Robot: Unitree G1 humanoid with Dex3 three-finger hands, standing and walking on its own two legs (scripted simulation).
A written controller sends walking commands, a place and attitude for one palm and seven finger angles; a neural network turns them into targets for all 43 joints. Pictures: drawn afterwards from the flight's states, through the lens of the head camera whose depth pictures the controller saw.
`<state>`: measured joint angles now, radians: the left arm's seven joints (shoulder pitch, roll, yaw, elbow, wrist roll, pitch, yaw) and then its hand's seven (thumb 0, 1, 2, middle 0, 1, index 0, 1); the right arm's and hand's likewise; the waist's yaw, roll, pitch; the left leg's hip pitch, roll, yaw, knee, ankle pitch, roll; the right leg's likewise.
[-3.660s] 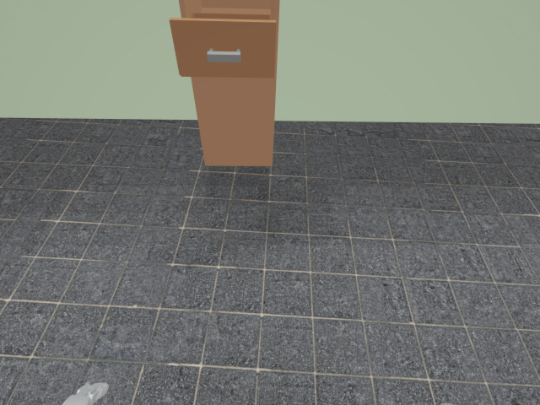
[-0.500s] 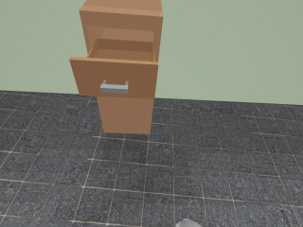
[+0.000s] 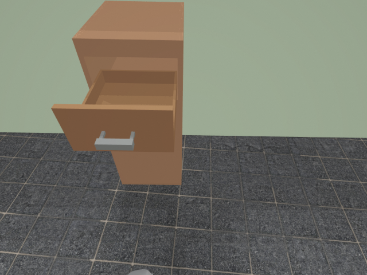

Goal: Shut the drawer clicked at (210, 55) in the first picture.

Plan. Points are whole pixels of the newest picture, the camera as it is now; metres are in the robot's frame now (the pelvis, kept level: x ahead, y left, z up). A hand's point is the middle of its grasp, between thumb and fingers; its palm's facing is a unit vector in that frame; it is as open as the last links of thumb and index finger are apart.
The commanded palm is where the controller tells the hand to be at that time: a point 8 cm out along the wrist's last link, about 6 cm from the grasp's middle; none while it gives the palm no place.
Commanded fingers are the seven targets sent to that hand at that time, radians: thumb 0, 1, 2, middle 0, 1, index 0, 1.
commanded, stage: take the last steps up to it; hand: left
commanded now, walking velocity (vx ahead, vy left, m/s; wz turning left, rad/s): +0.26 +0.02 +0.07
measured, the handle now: (116, 139) +0.48 +0.22 +0.00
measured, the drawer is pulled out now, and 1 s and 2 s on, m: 0.30 0.30 0.30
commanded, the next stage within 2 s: come to a stop and stand still in 0.36 s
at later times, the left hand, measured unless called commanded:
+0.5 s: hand out of the picture +0.14 +0.24 -0.18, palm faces +0.07 -0.99 -0.16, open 7.4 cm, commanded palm none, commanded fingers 0.00 0.90 0.90 -0.20 -0.30 -0.20 -0.30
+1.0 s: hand (103, 269) +0.18 +0.22 -0.18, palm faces +0.09 -0.97 -0.22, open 7.3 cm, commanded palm none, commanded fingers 0.00 0.90 0.90 -0.20 -0.30 -0.20 -0.30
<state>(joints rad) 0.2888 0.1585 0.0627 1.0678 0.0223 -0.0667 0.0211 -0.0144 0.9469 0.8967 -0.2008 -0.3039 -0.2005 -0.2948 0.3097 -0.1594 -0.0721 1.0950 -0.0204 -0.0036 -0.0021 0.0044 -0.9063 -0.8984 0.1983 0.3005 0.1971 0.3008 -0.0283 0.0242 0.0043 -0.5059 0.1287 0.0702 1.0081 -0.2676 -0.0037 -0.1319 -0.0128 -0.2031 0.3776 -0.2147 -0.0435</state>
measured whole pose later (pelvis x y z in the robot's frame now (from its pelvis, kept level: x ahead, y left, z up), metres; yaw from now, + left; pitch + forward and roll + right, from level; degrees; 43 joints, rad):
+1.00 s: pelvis +0.12 +0.04 -0.01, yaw +2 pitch -1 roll +1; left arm 0.16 0.15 0.06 1.03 0.03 0.02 0.05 0.00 0.92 0.90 -0.20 -0.30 -0.20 -0.30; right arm 0.26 -0.16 -0.06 1.08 0.00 0.04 -0.03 0.00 -0.91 -0.90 0.20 0.30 0.20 0.30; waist 0.01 0.00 0.07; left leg -0.26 0.03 0.07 0.68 -0.44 -0.03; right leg -0.34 -0.08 -0.10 0.50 -0.14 -0.01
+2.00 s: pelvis +0.04 +0.05 +0.00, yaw +0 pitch -2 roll +0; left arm 0.33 0.11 0.01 1.14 0.01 0.00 0.04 0.01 0.91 0.90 -0.20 -0.30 -0.20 -0.29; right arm 0.37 -0.09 -0.01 1.18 -0.01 0.01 -0.04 0.00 -0.90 -0.90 0.20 0.30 0.20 0.30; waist -0.02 0.00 0.02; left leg -0.24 0.03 0.08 0.41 -0.14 0.01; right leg -0.17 0.01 -0.07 0.43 -0.24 -0.03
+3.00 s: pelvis +0.13 +0.07 -0.01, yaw -1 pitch +1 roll +0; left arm 0.35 0.15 0.02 1.07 0.03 -0.02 0.01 0.01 0.91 0.90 -0.20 -0.30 -0.20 -0.29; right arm 0.31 -0.16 -0.01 1.12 -0.02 0.00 -0.03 0.00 -0.90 -0.90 0.20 0.30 0.20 0.30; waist -0.01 0.00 0.01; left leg -0.26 0.01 0.10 0.64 -0.41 0.05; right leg -0.19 0.00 -0.10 0.54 -0.36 -0.03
